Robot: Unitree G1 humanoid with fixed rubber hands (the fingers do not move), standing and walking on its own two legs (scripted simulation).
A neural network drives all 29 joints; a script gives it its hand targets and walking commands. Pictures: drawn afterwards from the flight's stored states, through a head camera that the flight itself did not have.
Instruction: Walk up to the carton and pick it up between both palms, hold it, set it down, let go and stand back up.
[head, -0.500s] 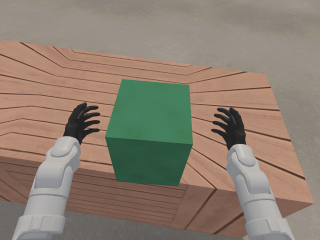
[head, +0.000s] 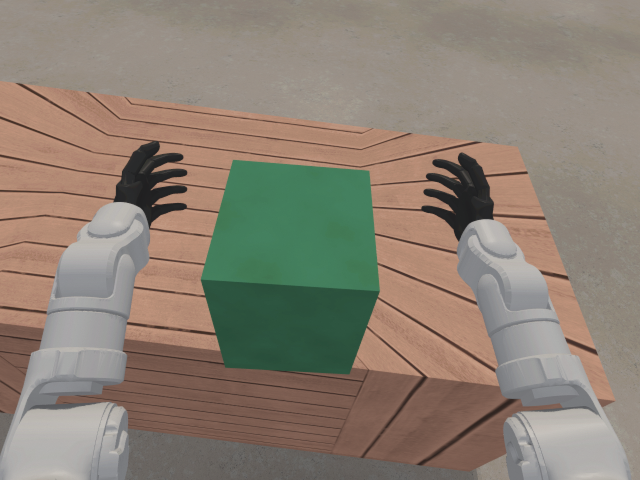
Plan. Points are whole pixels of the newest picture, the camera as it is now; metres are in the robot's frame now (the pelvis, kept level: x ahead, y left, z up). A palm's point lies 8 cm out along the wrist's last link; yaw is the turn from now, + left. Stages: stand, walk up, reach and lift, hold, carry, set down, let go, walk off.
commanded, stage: reach and lift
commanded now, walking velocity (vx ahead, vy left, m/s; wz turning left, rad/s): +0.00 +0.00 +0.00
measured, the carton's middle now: (294, 273) +0.41 +0.02 -0.02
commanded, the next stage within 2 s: none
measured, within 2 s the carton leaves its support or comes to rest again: neither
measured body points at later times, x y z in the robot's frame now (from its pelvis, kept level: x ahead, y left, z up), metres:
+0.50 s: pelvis +0.00 +0.00 +0.00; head +0.03 +0.02 +0.45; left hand +0.43 +0.20 +0.10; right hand +0.42 -0.17 +0.11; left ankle -0.03 +0.12 -0.75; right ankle +0.02 -0.12 -0.75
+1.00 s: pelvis -0.01 +0.00 -0.02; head +0.04 +0.01 +0.43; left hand +0.41 +0.18 +0.02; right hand +0.40 -0.15 +0.01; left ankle -0.03 +0.12 -0.75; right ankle +0.02 -0.12 -0.75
